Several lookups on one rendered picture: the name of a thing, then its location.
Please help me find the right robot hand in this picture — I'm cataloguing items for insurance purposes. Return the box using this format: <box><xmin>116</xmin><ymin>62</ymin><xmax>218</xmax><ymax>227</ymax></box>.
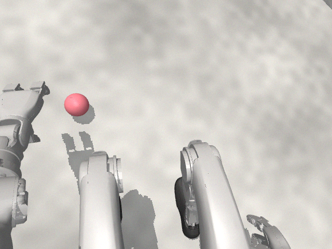
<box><xmin>246</xmin><ymin>215</ymin><xmax>291</xmax><ymax>249</ymax></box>

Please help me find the right robot foot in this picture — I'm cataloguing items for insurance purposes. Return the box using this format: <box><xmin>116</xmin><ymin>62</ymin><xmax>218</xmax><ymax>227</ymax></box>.
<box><xmin>174</xmin><ymin>177</ymin><xmax>200</xmax><ymax>239</ymax></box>

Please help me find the left robot hand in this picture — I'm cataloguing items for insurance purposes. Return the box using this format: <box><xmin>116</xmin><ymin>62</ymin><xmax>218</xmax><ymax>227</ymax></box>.
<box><xmin>0</xmin><ymin>81</ymin><xmax>50</xmax><ymax>143</ymax></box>

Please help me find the left robot arm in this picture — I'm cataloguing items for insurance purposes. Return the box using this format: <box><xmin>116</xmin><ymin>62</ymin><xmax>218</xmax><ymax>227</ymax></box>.
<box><xmin>0</xmin><ymin>116</ymin><xmax>32</xmax><ymax>249</ymax></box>

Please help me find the ball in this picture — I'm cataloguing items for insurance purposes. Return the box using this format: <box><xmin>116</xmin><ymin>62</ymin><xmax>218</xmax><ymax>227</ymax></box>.
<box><xmin>64</xmin><ymin>93</ymin><xmax>89</xmax><ymax>116</ymax></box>

